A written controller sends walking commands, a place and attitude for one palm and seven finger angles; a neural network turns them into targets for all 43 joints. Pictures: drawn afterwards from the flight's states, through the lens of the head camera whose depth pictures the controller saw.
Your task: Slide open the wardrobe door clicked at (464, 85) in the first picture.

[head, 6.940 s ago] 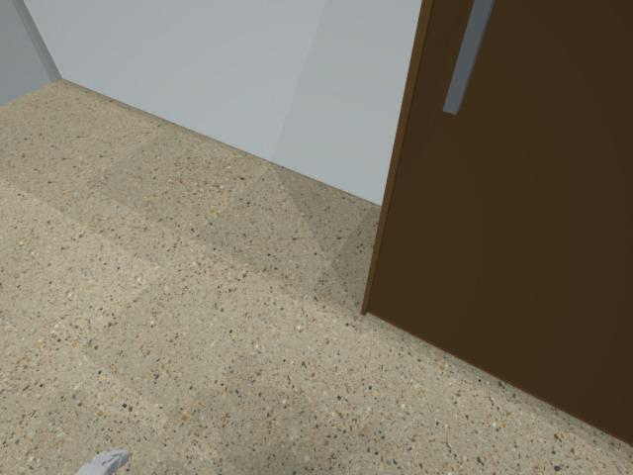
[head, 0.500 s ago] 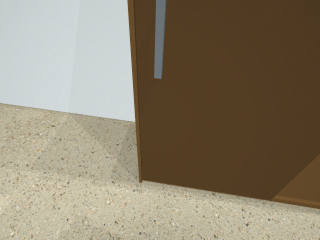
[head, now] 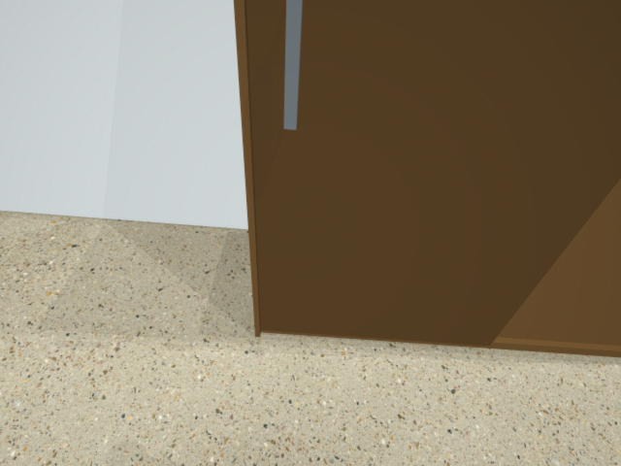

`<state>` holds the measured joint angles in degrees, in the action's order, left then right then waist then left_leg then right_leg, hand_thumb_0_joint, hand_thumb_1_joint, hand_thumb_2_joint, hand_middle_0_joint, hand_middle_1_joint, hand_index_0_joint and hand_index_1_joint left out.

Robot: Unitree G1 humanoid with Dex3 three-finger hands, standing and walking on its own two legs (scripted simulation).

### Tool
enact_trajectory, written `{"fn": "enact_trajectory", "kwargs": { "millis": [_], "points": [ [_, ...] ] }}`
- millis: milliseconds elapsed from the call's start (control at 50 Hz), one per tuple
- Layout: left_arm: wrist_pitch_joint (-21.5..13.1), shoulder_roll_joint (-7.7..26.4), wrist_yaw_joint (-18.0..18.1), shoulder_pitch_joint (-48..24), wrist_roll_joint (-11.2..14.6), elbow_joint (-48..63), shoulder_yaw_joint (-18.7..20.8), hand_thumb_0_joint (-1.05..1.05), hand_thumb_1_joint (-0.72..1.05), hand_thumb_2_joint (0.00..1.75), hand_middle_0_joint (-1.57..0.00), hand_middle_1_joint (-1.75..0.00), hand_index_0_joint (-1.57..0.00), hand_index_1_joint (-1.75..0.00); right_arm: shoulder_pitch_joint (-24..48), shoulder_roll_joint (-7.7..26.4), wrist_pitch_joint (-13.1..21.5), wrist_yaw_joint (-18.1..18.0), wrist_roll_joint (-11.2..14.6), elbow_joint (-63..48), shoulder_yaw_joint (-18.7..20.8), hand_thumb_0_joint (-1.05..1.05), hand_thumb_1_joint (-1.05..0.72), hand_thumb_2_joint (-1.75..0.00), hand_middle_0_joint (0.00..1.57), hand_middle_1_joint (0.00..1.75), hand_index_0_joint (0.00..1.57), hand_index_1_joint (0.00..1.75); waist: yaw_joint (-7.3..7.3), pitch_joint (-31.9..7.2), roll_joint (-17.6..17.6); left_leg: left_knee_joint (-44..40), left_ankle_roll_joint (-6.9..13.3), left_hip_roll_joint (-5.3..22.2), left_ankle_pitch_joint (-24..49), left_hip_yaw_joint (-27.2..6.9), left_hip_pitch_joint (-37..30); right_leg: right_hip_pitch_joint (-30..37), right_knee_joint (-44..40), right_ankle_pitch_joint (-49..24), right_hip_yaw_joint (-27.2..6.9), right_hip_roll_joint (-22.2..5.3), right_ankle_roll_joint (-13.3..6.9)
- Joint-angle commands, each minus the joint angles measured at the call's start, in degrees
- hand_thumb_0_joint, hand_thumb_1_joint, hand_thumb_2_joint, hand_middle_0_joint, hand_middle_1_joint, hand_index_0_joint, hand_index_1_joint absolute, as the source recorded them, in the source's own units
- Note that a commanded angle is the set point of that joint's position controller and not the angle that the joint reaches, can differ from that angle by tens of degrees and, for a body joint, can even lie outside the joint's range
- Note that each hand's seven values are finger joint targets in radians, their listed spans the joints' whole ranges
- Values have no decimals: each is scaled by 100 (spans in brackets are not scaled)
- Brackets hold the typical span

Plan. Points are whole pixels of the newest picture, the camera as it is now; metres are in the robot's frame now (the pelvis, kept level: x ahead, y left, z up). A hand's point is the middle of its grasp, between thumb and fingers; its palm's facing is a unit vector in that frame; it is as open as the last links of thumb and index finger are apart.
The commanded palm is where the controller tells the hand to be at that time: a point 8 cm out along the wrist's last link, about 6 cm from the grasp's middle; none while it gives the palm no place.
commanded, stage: look again from close up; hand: left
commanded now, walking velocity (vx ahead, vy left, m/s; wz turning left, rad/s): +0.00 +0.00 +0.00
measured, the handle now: (293, 59) +0.72 +0.05 +0.24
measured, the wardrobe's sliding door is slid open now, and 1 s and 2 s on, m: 0.00 0.00 0.00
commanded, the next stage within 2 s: shuffle to correct the standing spot in 0.58 s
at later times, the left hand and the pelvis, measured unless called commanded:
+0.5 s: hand out of the picture -0.03 +0.18 -0.17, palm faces -0.05 -0.98 -0.21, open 7.4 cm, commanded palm none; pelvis -0.03 -0.01 +0.00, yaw -2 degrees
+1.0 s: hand out of the picture -0.03 +0.15 -0.19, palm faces +0.02 -0.99 -0.13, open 7.4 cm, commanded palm none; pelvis +0.04 -0.01 -0.02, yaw -2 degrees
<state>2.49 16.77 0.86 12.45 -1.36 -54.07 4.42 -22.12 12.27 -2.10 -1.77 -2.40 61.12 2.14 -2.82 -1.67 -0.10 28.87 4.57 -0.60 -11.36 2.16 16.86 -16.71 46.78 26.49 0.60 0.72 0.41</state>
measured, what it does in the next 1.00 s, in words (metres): steps on the spot: right foot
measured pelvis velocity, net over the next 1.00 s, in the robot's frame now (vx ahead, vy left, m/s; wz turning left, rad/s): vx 0.04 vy -0.01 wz -0.03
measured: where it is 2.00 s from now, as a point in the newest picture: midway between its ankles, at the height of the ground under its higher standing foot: outside the picture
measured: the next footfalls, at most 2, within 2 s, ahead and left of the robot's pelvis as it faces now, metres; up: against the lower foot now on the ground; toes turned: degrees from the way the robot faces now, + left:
right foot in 0.08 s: -0.04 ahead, -0.13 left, +0.00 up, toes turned -2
right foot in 1.38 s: +0.24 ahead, -0.20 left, +0.00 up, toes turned -10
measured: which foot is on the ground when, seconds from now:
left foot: down 0.00-1.00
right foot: up 0.00-0.06, down 0.08-1.00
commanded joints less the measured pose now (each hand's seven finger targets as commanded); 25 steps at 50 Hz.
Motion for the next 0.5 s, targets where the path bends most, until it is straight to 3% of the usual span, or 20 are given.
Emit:
{"fn": "enact_trajectory", "kwargs": {
  "millis": [0,40,60,80,100,120,140,200,240,280,320,340,440,480],
  "points": [
    [-60,525,30,478,96,-30,22,0,90,90,-20,-30,-20,-30,31,1472,193,-76,94,-350,318,0,-90,-90,20,30,20,30,234,732,607,-2161,-83,994,-1828,-1731,-150,1145,-3084,-607,134,89,-254],
    [-180,671,110,523,103,-73,-3,0,90,90,-20,-30,-20,-30,83,1210,213,-20,185,-308,253,0,-90,-90,20,30,20,30,231,512,147,-1473,-389,659,-851,-1125,161,1880,-3355,-1361,-547,-538,-530],
    [-234,795,134,428,85,-64,-10,0,90,90,-20,-30,-20,-30,203,1113,234,-10,206,-369,204,0,-90,-90,20,30,20,30,187,591,-123,-1058,-480,494,-571,-769,106,1523,-3367,-1252,-933,-984,-714],
    [-280,958,138,281,62,-19,-17,0,90,90,-20,-30,-20,-30,281,1044,250,21,196,-416,170,0,-90,-90,20,30,20,30,112,626,-386,-752,-496,385,-287,-582,-225,934,-3436,-1211,-1126,-1260,-855],
    [-314,1056,132,151,42,16,-38,0,90,90,-20,-30,-20,-30,329,1108,270,66,178,-451,169,0,-90,-90,20,30,20,30,31,595,-285,-678,-469,375,109,-595,-683,459,-3316,-1337,-1037,-1296,-879],
    [-349,871,126,46,46,-53,-83,0,90,90,-20,-30,-20,-30,357,1059,222,92,167,-376,155,0,-90,-90,20,30,20,30,-17,365,-621,-576,-473,408,131,-610,-973,193,-3333,-925,-911,-1047,-734],
    [-348,824,116,-10,42,-79,-106,0,90,90,-20,-30,-20,-30,397,1131,212,104,171,-356,166,0,-90,-90,20,30,20,30,-29,319,-610,-535,-447,411,225,-656,-1164,88,-3285,-865,-833,-907,-639],
    [-290,679,111,101,54,-185,-201,0,90,90,-20,-30,-20,-30,503,1018,148,105,179,-263,94,0,-90,-90,20,30,20,30,-20,658,-430,-635,-458,479,-7,-701,-1269,-361,-3359,-219,-769,-815,-470],
    [-270,632,103,252,51,-283,-243,0,90,90,-20,-30,-20,-30,563,1031,140,106,185,-203,69,0,-90,-90,20,30,20,30,14,766,-38,-947,-421,564,-287,-879,-1177,-373,-3232,-92,-718,-675,-382],
    [-255,529,89,526,53,-392,-282,0,90,90,-20,-30,-20,-30,736,1061,158,100,173,-161,26,0,-90,-90,20,30,20,30,159,929,393,-1599,-369,716,-850,-1198,-685,35,-2977,-345,-545,-485,-285],
    [-236,448,87,877,35,-532,-301,0,90,90,-20,-30,-20,-30,883,1062,151,98,172,-156,20,0,-90,-90,20,30,20,30,297,957,514,-1952,-370,736,-1265,-1274,-342,413,-2874,-503,-412,-434,-262],
    [-245,442,93,1004,26,-587,-316,0,90,90,-20,-30,-20,-30,927,1048,149,102,182,-148,11,0,-90,-90,20,30,20,30,334,923,451,-1922,-375,705,-1176,-1224,-338,487,-2924,-551,-417,-467,-270],
    [-330,241,127,1104,33,-627,-373,0,90,90,-20,-30,-20,-30,812,791,167,102,204,-57,-18,0,-90,-90,20,30,20,30,203,362,54,-1360,-421,576,-49,-870,-1118,298,-3134,-787,-558,-624,-271],
    [-352,169,140,1039,39,-633,-393,0,90,90,-20,-30,-20,-30,823,716,179,96,213,-12,-37,0,-90,-90,20,30,20,30,168,390,-28,-1234,-402,582,230,-818,-1201,196,-3169,-931,-577,-672,-252]
  ]
}}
